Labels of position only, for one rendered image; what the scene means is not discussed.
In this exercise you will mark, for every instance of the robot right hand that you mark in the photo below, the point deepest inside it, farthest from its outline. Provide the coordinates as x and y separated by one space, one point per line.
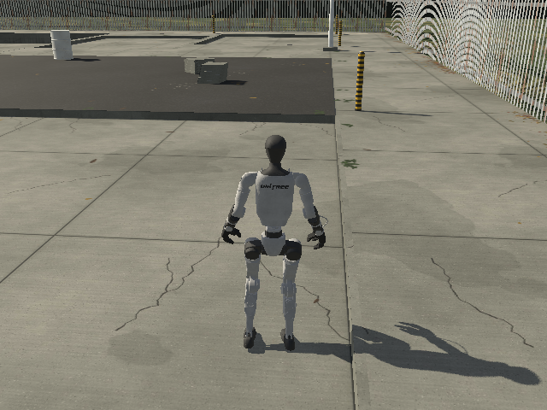
322 239

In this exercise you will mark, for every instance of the right robot forearm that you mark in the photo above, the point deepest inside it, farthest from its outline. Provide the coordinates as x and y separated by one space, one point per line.
316 224

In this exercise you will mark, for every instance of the left robot forearm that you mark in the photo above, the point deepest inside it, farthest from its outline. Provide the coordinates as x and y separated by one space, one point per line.
231 221

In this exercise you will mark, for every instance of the left robot upper arm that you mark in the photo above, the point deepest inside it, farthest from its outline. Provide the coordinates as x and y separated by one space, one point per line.
247 180

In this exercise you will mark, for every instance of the right robot foot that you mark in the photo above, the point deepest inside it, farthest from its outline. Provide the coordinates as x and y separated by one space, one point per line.
289 343

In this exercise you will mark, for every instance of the robot left hand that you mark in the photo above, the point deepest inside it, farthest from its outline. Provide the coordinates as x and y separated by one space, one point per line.
225 234

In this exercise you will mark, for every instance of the robot right shin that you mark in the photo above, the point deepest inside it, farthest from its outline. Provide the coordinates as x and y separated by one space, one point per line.
289 310

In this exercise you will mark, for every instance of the right robot upper arm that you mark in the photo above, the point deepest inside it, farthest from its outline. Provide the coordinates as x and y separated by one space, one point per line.
301 181

